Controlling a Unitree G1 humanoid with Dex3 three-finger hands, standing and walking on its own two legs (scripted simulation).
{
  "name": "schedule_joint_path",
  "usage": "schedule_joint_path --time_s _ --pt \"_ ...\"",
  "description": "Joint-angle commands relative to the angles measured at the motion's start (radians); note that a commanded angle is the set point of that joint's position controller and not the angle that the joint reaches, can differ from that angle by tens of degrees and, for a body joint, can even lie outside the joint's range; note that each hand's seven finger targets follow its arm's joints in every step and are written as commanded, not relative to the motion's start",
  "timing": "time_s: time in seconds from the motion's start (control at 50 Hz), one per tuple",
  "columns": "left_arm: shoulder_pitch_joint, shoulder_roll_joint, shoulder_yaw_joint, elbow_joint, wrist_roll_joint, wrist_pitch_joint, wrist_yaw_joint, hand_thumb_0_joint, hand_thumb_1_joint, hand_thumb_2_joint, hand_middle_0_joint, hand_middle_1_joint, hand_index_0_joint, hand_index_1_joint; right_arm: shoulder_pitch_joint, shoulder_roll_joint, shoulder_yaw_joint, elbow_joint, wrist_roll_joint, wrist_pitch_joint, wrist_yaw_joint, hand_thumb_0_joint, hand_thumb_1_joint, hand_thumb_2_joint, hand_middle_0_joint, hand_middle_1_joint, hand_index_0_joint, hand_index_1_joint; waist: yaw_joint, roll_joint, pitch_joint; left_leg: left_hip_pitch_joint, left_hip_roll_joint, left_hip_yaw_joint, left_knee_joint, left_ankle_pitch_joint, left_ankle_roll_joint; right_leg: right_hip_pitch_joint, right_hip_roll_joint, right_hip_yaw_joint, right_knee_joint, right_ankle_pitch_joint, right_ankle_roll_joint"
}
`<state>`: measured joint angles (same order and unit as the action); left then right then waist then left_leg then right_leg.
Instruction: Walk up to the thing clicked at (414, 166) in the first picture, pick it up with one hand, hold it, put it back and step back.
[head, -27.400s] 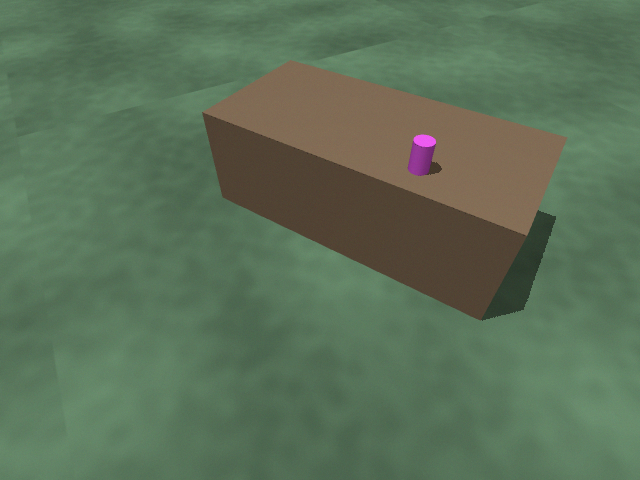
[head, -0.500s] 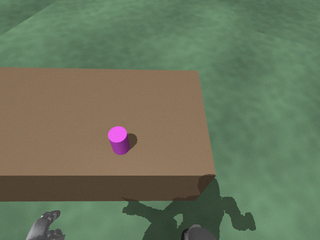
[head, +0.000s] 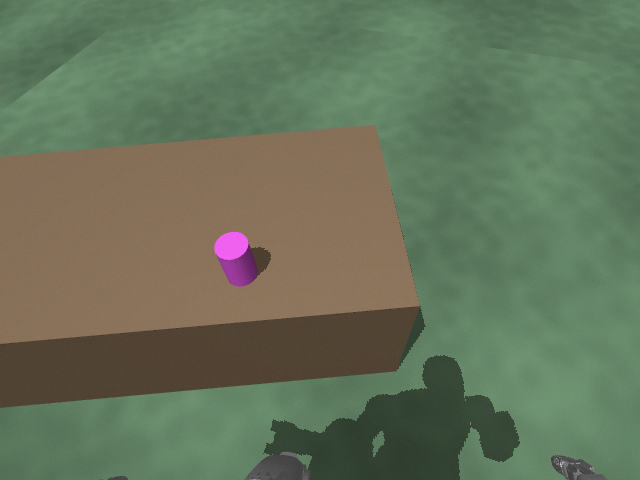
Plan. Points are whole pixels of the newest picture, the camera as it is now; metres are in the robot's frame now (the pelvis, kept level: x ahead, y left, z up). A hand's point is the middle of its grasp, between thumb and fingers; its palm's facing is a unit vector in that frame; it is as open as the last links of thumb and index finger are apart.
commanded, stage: step back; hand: left
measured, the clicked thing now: (237, 260) +0.57 +0.23 -0.26
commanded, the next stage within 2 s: none
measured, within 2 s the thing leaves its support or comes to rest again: neither
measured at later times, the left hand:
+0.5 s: hand out of the picture -0.04 +0.28 -0.15, palm faces +0.03 -0.93 -0.37, open 7.4 cm
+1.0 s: hand out of the picture -0.17 +0.23 -0.13, palm faces +0.06 -0.90 -0.44, open 7.4 cm
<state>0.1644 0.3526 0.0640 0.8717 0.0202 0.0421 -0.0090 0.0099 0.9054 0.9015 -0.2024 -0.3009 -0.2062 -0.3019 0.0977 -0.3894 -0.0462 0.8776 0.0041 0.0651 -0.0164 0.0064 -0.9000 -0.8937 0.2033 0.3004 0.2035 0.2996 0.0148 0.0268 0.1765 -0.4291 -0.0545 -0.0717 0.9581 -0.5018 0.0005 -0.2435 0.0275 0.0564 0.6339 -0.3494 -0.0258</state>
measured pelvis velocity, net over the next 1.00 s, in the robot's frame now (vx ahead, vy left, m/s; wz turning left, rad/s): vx -0.28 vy -0.05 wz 0.08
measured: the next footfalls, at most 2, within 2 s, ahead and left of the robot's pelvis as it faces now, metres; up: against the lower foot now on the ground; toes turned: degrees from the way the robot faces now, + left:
left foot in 0.24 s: -0.05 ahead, +0.12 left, +0.00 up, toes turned +2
right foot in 0.66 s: -0.18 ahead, -0.16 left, +0.00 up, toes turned +1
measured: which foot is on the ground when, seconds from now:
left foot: up 0.00-0.22, down 0.24-0.68, up 0.70-1.00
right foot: down 0.00-0.26, up 0.28-0.64, down 0.66-1.00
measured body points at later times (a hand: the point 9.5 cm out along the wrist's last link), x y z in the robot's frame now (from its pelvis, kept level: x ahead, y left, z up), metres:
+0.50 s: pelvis -0.13 +0.00 +0.01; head -0.07 +0.03 +0.45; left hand -0.04 +0.32 -0.12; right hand -0.01 -0.31 -0.09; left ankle -0.09 +0.12 -0.73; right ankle -0.17 -0.15 -0.64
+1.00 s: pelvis -0.28 -0.05 -0.01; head -0.22 -0.06 +0.44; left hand -0.18 +0.28 -0.10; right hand -0.18 -0.36 -0.14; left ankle -0.32 +0.07 -0.72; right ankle -0.22 -0.16 -0.73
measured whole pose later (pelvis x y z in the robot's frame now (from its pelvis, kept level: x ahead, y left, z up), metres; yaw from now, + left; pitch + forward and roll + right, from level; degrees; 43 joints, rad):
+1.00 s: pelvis -0.28 -0.05 -0.01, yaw +5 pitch -2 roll +1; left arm 0.11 0.38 0.06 0.77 0.03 0.05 0.02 0.01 0.90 0.90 -0.21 -0.30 -0.21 -0.30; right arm 0.20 -0.41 -0.05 0.88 -0.02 0.05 -0.02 0.01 -0.90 -0.89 0.20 0.30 0.20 0.30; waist 0.00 0.01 0.17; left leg -0.28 -0.04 -0.04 0.75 -0.47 -0.02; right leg -0.39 -0.06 -0.04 0.71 -0.30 -0.01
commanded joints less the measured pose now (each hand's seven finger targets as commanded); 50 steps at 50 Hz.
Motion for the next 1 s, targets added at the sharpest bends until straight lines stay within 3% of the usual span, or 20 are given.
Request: schedule_joint_path --time_s 0.0,0.1,0.16,0.2,0.22,0.24,0.26,0.34,0.48,0.56,0.6,0.62,0.64,0.66,0.68,0.74,0.8,0.88,0.94,0.98 --pt "-0.094 0.259 0.072 -0.144 0.008 -0.031 0.035 0.000 0.900 0.900 -0.200 -0.300 -0.200 -0.300 0.064 -0.204 -0.044 -0.055 0.008 -0.037 -0.020 0.000 -0.900 -0.900 0.200 0.300 0.200 0.300 -0.016 -0.174 -0.151 -0.026 -0.065 -0.074 0.232 -0.014 -0.012 0.025 -0.242 0.190 -0.177 0.625 -0.192" --pt "0.010 0.238 0.069 -0.157 0.011 -0.020 0.042 0.000 0.900 0.900 -0.200 -0.300 -0.200 -0.300 0.046 -0.186 -0.035 -0.083 -0.004 -0.050 -0.025 0.000 -0.900 -0.900 0.200 0.300 0.200 0.300 0.047 -0.207 -0.214 -0.071 -0.016 -0.016 -0.046 -0.047 -0.030 0.245 -0.255 0.195 -0.110 0.699 -0.206" --pt "-0.033 0.259 0.068 -0.180 0.005 -0.009 0.039 0.000 0.900 0.900 -0.200 -0.300 -0.200 -0.300 0.109 -0.181 -0.046 -0.067 -0.018 -0.054 -0.018 0.000 -0.900 -0.900 0.200 0.300 0.200 0.300 0.007 -0.231 -0.236 0.073 0.026 0.034 -0.294 0.040 -0.003 0.175 -0.257 0.188 -0.069 0.635 -0.177" --pt "-0.058 0.259 0.060 -0.192 -0.005 0.002 0.030 0.000 0.900 0.900 -0.200 -0.300 -0.200 -0.300 0.162 -0.178 -0.058 -0.045 -0.028 -0.063 -0.012 0.000 -0.900 -0.900 0.200 0.300 0.200 0.300 -0.033 -0.176 -0.250 0.215 0.022 0.085 -0.576 0.320 0.012 0.102 -0.207 0.144 0.003 0.504 -0.115" --pt "-0.031 0.220 0.049 -0.198 -0.007 0.007 0.026 0.000 0.900 0.900 -0.200 -0.300 -0.200 -0.300 0.141 -0.221 -0.073 -0.056 -0.042 -0.070 -0.011 0.000 -0.900 -0.900 0.200 0.300 0.200 0.300 -0.013 -0.066 -0.256 0.304 0.134 -0.081 -0.586 0.430 0.044 -0.033 -0.139 0.118 0.065 0.318 -0.060" --pt "-0.024 0.185 0.041 -0.208 -0.013 0.004 0.026 0.000 0.900 0.900 -0.200 -0.300 -0.200 -0.300 0.097 -0.330 -0.095 -0.077 -0.047 -0.070 -0.003 0.000 -0.900 -0.900 0.200 0.300 0.200 0.300 -0.015 0.186 -0.250 0.359 0.362 -0.373 -0.624 0.568 0.161 -0.239 0.052 0.025 0.235 -0.067 -0.005" --pt "-0.105 0.230 0.067 -0.200 0.000 0.006 0.044 0.000 0.900 0.900 -0.200 -0.300 -0.200 -0.300 0.108 -0.377 -0.106 -0.087 -0.043 -0.069 0.001 0.000 -0.900 -0.900 0.200 0.300 0.200 0.300 -0.080 0.186 -0.229 0.200 0.473 -0.466 -0.629 0.650 0.278 -0.185 0.084 0.104 0.438 -0.331 0.011" --pt "0.020 0.230 0.076 -0.135 -0.013 0.009 0.041 0.000 0.900 0.900 -0.200 -0.300 -0.200 -0.300 -0.018 -0.236 -0.067 -0.106 -0.038 -0.073 -0.015 0.000 -0.900 -0.900 0.200 0.300 0.200 0.300 0.031 0.091 -0.151 0.228 0.315 -0.173 -0.550 0.728 0.208 -0.268 0.080 0.162 0.660 -0.161 0.018" --pt "0.024 0.214 0.071 -0.141 0.000 0.005 0.025 0.000 0.900 0.900 -0.200 -0.300 -0.200 -0.300 0.050 -0.250 -0.081 -0.123 -0.033 -0.066 -0.017 0.000 -0.900 -0.900 0.200 0.300 0.200 0.300 -0.034 0.135 -0.203 0.333 0.338 -0.133 -0.516 0.653 0.258 -0.209 0.030 0.083 0.414 -0.164 0.074" --pt "0.087 0.208 0.069 -0.100 -0.003 -0.004 0.013 0.000 0.900 0.900 -0.200 -0.300 -0.200 -0.300 0.020 -0.277 -0.086 -0.141 -0.039 -0.050 -0.008 0.000 -0.900 -0.900 0.200 0.300 0.200 0.300 -0.021 0.204 -0.245 0.259 0.313 -0.122 -0.492 0.507 0.204 -0.044 -0.013 -0.015 0.088 -0.112 0.042" --pt "0.181 0.201 0.072 -0.046 0.000 -0.010 0.010 0.000 0.900 0.900 -0.200 -0.300 -0.200 -0.300 0.000 -0.292 -0.086 -0.142 -0.032 -0.033 -0.004 0.000 -0.900 -0.900 0.200 0.300 0.200 0.300 0.022 0.186 -0.278 0.185 0.285 -0.098 -0.443 0.451 0.173 0.100 -0.005 -0.078 -0.151 0.040 0.018" --pt "0.196 0.217 0.077 -0.034 0.012 -0.015 0.013 0.000 0.900 0.900 -0.200 -0.300 -0.200 -0.300 -0.008 -0.260 -0.076 -0.141 -0.026 -0.028 -0.002 0.000 -0.900 -0.900 0.200 0.300 0.200 0.300 0.035 0.141 -0.257 0.097 0.244 -0.083 -0.396 0.355 0.118 0.136 -0.019 -0.047 -0.197 0.079 0.000" --pt "0.175 0.275 0.093 -0.050 0.028 -0.021 0.012 0.000 0.900 0.900 -0.200 -0.300 -0.200 -0.300 0.006 -0.209 -0.062 -0.149 -0.019 -0.027 0.000 0.000 -0.900 -0.900 0.200 0.300 0.200 0.300 0.022 -0.019 -0.214 -0.059 0.131 -0.066 -0.276 0.178 0.062 0.140 -0.146 0.184 -0.264 -0.028 -0.036" --pt "0.099 0.396 0.118 -0.087 0.021 -0.015 0.010 0.000 0.900 0.900 -0.200 -0.300 -0.200 -0.300 -0.051 -0.172 -0.058 -0.173 -0.009 -0.031 -0.013 0.000 -0.900 -0.900 0.200 0.300 0.200 0.300 0.060 -0.320 -0.159 -0.109 -0.053 0.017 -0.025 -0.078 -0.003 -0.066 -0.370 0.446 -0.365 -0.026 -0.195" --pt "0.026 0.424 0.117 -0.125 0.029 -0.021 0.017 0.000 0.900 0.900 -0.200 -0.300 -0.200 -0.300 -0.050 -0.215 -0.074 -0.160 -0.015 -0.026 -0.022 0.000 -0.900 -0.900 0.200 0.300 0.200 0.300 0.055 -0.315 -0.089 -0.071 -0.009 -0.090 0.164 -0.117 -0.019 -0.228 -0.472 0.550 -0.397 0.019 -0.281" --pt "-0.127 0.282 0.082 -0.150 0.021 -0.028 0.033 0.000 0.900 0.900 -0.200 -0.300 -0.200 -0.300 0.082 -0.207 -0.060 -0.091 0.004 -0.035 -0.019 0.000 -0.900 -0.900 0.200 0.300 0.200 0.300 -0.052 -0.159 -0.118 -0.060 -0.063 -0.092 0.247 0.028 -0.010 -0.105 -0.267 0.153 -0.203 0.381 -0.163" --pt "-0.042 0.269 0.077 -0.149 0.022 -0.028 0.039 0.000 0.900 0.900 -0.200 -0.300 -0.200 -0.300 0.076 -0.189 -0.048 -0.095 -0.012 -0.042 -0.021 0.000 -0.900 -0.900 0.200 0.300 0.200 0.300 0.008 -0.194 -0.140 -0.064 -0.049 -0.050 0.189 0.009 -0.025 0.008 -0.249 0.112 -0.156 0.492 -0.165" --pt "0.005 0.281 0.079 -0.152 0.018 -0.019 0.052 0.000 0.900 0.900 -0.200 -0.300 -0.200 -0.300 0.059 -0.182 -0.048 -0.107 -0.022 -0.043 -0.018 0.000 -0.900 -0.900 0.200 0.300 0.200 0.300 0.048 -0.218 -0.178 -0.056 -0.002 -0.006 -0.039 -0.048 -0.027 0.154 -0.315 0.172 -0.120 0.585 -0.192" --pt "-0.031 0.285 0.074 -0.164 0.006 -0.010 0.052 0.000 0.900 0.900 -0.200 -0.300 -0.200 -0.300 0.132 -0.181 -0.055 -0.077 -0.026 -0.047 -0.011 0.000 -0.900 -0.900 0.200 0.300 0.200 0.300 0.017 -0.221 -0.239 0.072 0.025 0.051 -0.309 0.043 -0.005 0.162 -0.301 0.158 -0.047 0.594 -0.166" --pt "-0.054 0.279 0.060 -0.169 -0.003 0.002 0.044 0.000 0.900 0.900 -0.200 -0.300 -0.200 -0.300 0.190 -0.190 -0.068 -0.047 -0.031 -0.049 -0.010 0.000 -0.900 -0.900 0.200 0.300 0.200 0.300 -0.020 -0.171 -0.263 0.210 0.026 0.081 -0.542 0.291 0.017 0.084 -0.257 0.114 0.031 0.498 -0.106"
